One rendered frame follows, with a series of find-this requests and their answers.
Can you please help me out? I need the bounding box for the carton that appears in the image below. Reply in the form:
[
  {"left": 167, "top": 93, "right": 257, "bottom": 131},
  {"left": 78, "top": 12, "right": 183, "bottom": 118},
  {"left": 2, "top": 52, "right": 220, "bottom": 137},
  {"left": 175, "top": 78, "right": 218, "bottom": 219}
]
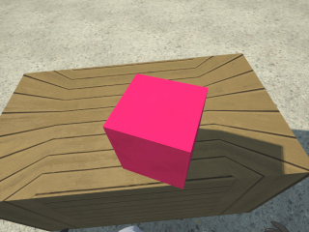
[{"left": 103, "top": 73, "right": 209, "bottom": 189}]

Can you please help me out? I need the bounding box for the right robot hand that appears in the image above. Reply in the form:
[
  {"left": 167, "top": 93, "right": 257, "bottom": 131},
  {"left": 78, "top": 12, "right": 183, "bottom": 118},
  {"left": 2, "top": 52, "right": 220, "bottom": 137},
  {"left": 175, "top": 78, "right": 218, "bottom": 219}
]
[{"left": 265, "top": 221, "right": 289, "bottom": 232}]

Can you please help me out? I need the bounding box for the pedestal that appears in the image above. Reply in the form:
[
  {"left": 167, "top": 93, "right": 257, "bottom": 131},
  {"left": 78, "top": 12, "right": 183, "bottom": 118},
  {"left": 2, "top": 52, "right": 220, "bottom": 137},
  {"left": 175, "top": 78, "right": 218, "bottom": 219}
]
[{"left": 0, "top": 53, "right": 309, "bottom": 232}]

